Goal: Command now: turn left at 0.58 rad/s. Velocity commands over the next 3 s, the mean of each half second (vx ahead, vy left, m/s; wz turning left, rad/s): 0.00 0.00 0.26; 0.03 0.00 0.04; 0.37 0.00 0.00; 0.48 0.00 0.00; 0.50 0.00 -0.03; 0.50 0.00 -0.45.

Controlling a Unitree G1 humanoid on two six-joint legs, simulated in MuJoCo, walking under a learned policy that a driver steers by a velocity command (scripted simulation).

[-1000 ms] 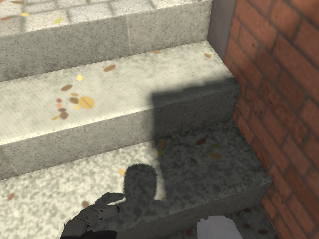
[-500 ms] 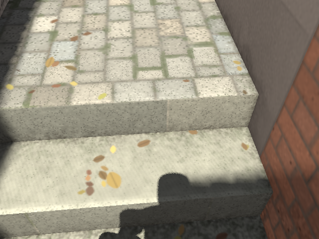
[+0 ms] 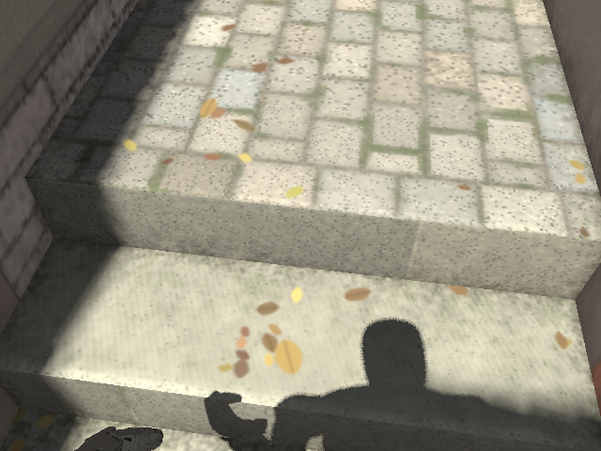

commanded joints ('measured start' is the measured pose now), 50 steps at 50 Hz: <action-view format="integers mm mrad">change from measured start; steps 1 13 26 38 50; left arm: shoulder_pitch -122 -53 -12 42 -28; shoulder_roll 25 -2 120 -40 -40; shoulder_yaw -31 -36 0 -31 -17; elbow -162 -293 -185 15 78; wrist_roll -13 26 16 -24 -28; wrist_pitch -17 49 -36 102 97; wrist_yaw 16 -4 -5 84 87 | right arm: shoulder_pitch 102 -115 155 132 151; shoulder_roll -205 -381 -141 -203 -137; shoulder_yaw -48 -92 23 -19 2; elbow -43 -143 -163 46 111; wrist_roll -22 63 66 42 23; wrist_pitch -40 -59 72 94 74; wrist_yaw -32 -41 174 74 38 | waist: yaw -36 195 -2 56 1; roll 138 89 -93 -14 94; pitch -52 -58 42 79 153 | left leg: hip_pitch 224 -190 235 305 288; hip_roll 283 313 86 129 179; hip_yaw -238 -315 156 171 53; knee -84 -239 129 -270 -370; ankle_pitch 571 -91 117 402 -83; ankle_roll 251 37 -39 -31 134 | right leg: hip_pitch -216 224 -18 233 118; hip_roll -17 -143 -152 -90 -113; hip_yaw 32 33 233 -196 -214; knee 93 -623 -1044 -783 -532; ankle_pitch -82 -120 -41 18 27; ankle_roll -13 -63 -15 21 21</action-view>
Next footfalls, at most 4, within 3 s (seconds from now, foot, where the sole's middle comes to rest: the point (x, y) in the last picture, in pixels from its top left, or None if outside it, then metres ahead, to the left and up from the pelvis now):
0.30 right None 0.09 -0.31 -0.61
0.56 left None -0.04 -0.08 -0.78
1.74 right None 0.26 -0.23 -0.61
2.32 left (225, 335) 0.60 0.13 -0.44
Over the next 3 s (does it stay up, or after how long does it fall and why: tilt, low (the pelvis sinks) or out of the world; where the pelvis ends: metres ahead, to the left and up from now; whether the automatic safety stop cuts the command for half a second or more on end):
stays up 0.83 0.08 0.42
